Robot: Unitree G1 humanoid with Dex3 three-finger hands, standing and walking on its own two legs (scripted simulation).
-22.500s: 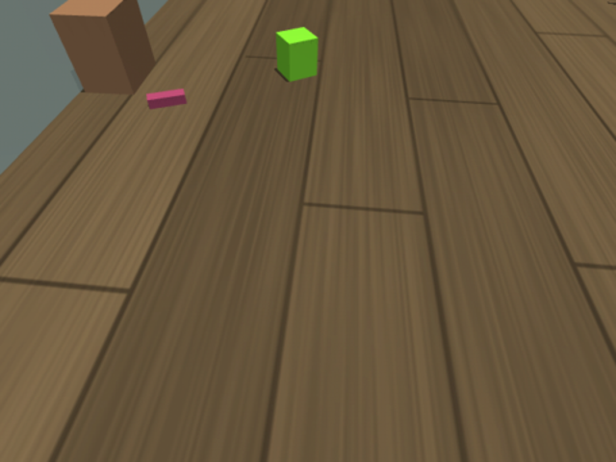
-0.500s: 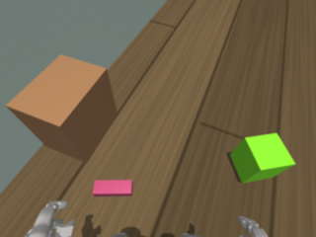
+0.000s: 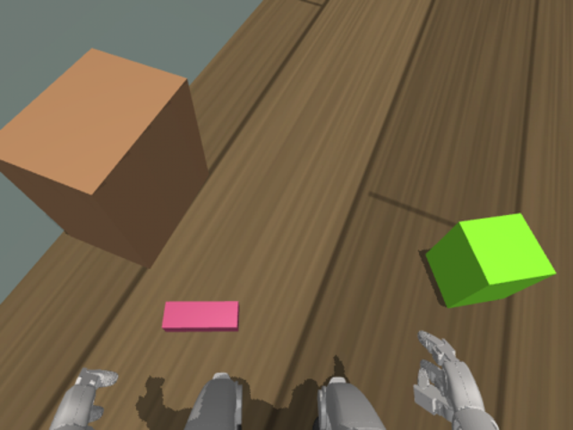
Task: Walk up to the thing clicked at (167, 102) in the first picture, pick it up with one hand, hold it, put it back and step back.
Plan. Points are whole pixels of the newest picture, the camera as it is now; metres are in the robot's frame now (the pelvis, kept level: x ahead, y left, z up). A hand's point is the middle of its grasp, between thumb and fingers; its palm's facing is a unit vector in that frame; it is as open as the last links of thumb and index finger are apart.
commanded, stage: rise first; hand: left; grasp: from above
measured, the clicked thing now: (202, 316) +0.42 +0.22 -0.65
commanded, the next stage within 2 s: none
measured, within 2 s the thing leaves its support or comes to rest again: neither
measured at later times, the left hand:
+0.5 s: hand (141, 374) +0.22 +0.28 -0.32, palm faces -0.43 -0.51 -0.74, open 14.2 cm
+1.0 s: hand (160, 344) +0.30 +0.28 -0.45, palm faces -0.49 -0.15 -0.86, open 14.2 cm
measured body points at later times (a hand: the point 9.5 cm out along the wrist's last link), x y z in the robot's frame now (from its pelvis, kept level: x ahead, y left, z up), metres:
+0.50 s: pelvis -0.05 +0.00 -0.17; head +0.13 +0.01 +0.24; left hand +0.24 +0.30 -0.27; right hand +0.15 -0.27 -0.28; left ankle +0.01 +0.13 -0.65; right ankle +0.00 -0.14 -0.65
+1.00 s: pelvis -0.09 +0.00 -0.30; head +0.12 +0.03 +0.09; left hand +0.32 +0.29 -0.40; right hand -0.02 -0.28 -0.43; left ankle +0.01 +0.13 -0.65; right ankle +0.00 -0.14 -0.65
